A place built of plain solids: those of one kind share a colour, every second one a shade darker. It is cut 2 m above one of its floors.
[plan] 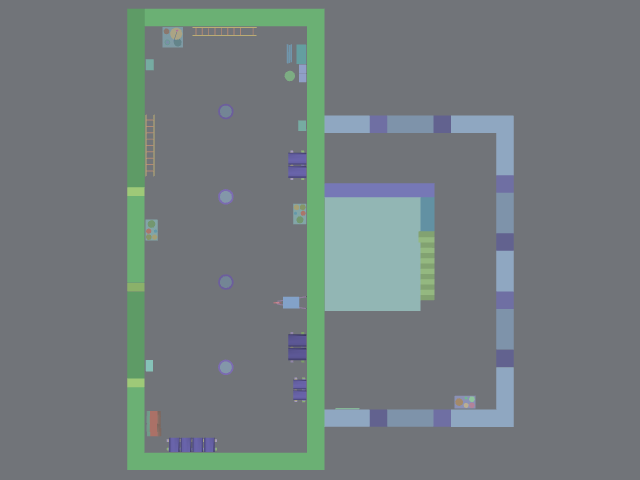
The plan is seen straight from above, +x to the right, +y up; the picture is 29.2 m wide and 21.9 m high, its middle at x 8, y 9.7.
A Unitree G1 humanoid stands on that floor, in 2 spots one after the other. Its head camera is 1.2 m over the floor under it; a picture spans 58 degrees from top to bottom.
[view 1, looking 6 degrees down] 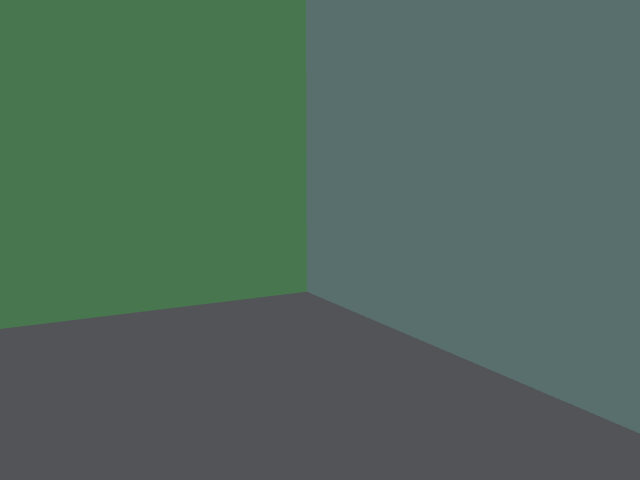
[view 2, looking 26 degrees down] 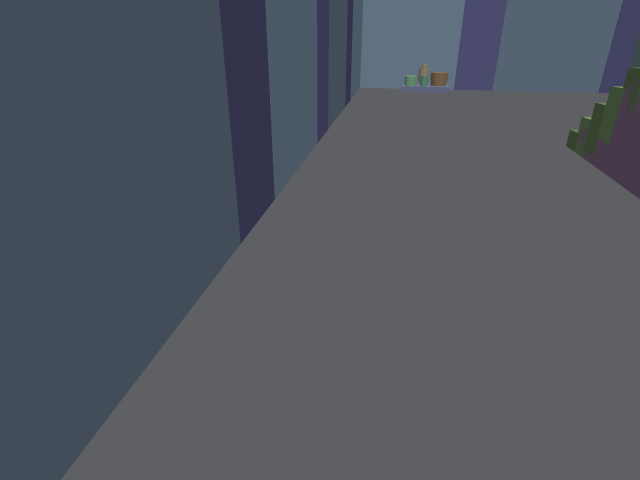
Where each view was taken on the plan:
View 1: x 12.91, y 4.05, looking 151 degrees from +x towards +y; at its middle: wall_core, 5.01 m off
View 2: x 15.14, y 12.29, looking -80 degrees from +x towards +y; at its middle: ground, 2.74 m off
